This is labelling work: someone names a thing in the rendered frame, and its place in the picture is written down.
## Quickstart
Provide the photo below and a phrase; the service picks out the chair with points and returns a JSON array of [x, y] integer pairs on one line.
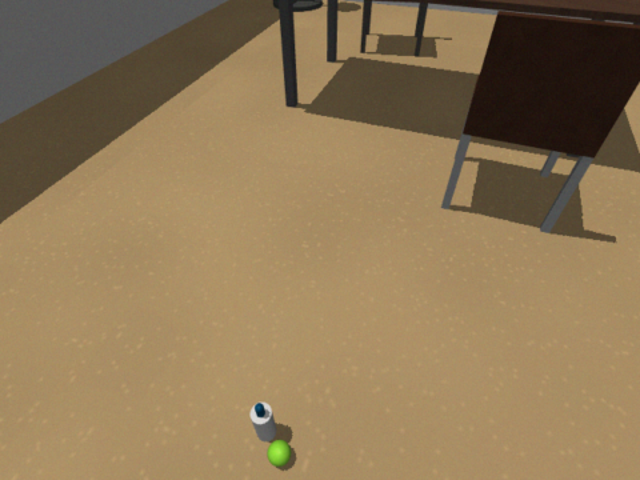
[[419, 26], [553, 83]]

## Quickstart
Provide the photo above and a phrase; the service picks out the table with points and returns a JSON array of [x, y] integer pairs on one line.
[[598, 10]]

